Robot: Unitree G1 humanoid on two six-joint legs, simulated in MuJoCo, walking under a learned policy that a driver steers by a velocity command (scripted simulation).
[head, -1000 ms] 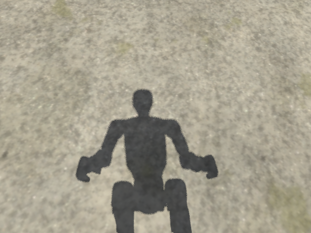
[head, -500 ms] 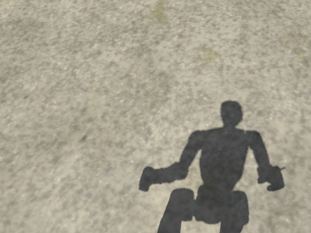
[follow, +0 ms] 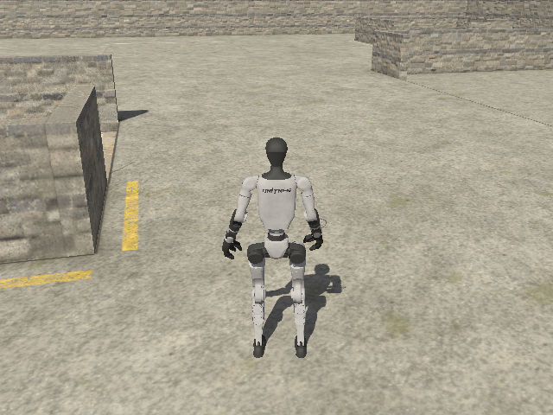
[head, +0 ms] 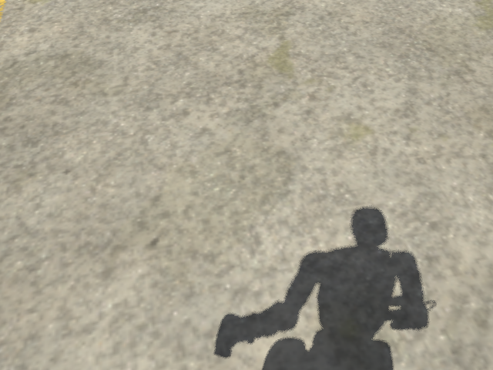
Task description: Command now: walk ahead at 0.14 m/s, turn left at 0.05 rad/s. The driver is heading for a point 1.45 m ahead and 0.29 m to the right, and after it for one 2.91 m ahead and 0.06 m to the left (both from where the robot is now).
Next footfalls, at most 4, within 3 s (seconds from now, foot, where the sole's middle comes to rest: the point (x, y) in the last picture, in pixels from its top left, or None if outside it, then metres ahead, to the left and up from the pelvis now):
0.56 left None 0.37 0.12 -0.77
1.10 right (326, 334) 0.63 -0.18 -0.77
1.62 left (290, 230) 0.99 -0.09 -0.77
2.12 right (360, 182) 1.21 -0.35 -0.77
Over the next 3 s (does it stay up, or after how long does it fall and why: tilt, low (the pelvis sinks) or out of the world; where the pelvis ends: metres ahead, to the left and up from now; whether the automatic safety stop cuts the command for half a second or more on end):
stays up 1.22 -0.23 -0.01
